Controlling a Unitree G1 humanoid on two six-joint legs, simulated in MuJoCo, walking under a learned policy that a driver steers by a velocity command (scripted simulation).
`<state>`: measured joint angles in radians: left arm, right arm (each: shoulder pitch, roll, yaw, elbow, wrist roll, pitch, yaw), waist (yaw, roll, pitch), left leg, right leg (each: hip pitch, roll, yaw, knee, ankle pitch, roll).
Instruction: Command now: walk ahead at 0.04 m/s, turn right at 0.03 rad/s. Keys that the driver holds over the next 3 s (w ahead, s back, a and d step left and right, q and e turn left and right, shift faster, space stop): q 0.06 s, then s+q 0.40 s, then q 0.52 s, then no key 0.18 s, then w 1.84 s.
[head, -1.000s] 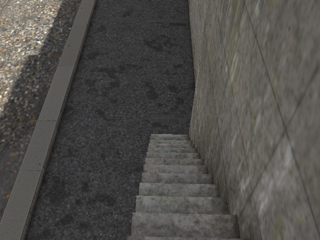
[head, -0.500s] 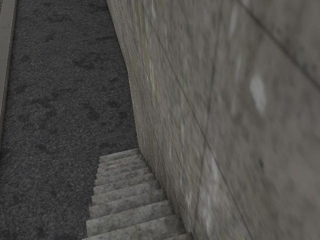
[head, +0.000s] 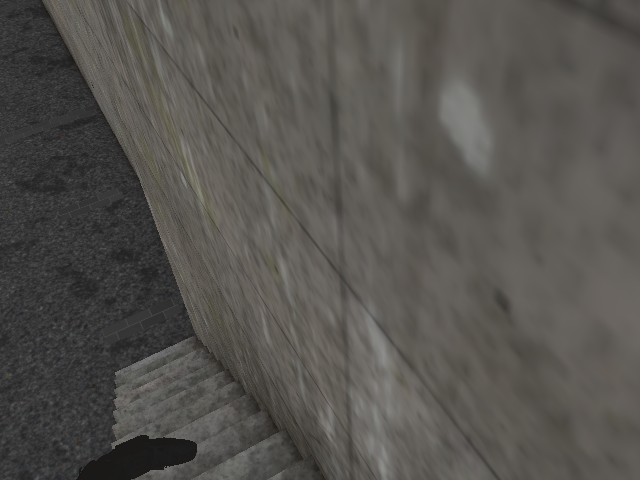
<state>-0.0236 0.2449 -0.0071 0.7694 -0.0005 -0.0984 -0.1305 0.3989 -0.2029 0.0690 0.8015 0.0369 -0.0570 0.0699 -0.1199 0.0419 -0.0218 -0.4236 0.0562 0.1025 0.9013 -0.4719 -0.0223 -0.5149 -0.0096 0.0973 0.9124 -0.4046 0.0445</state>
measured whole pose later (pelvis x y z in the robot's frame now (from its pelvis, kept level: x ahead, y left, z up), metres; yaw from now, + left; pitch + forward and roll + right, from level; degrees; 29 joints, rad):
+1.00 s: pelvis -0.10 +0.01 +0.03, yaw +31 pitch +2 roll +0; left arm 0.35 0.35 0.03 0.78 0.13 -0.17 0.00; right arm 0.18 -0.27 0.08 0.41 -0.01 0.03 0.09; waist 0.09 0.01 -0.05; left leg -0.98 0.11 -0.06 2.14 -0.69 -0.13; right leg -0.46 -0.15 -0.20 0.65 -0.21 -0.01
